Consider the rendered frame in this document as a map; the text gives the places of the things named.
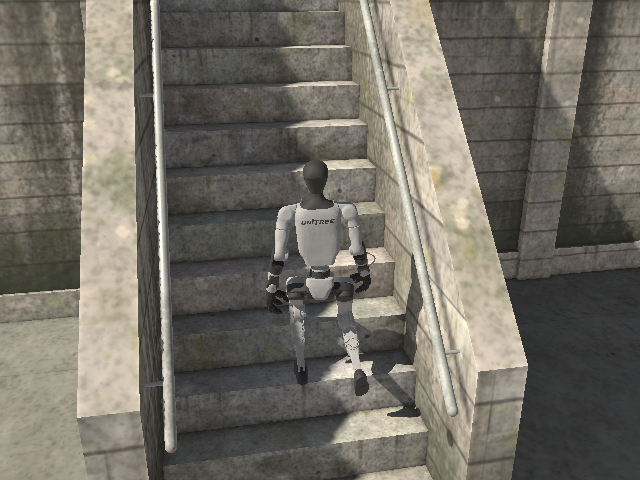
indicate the left robot shin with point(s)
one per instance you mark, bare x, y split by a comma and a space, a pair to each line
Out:
298, 338

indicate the robot right hand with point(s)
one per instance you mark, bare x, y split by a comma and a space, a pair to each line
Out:
366, 281

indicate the right robot upper arm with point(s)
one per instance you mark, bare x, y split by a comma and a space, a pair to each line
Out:
349, 212

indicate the robot left hand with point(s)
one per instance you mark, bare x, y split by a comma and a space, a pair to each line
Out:
270, 299

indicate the right robot forearm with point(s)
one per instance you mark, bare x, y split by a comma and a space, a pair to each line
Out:
361, 262

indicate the humanoid robot head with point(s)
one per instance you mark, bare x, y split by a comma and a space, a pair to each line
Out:
315, 174

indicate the left robot forearm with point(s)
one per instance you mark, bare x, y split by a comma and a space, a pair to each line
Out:
274, 273

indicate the left robot upper arm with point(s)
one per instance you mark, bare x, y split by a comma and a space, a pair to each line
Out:
285, 215

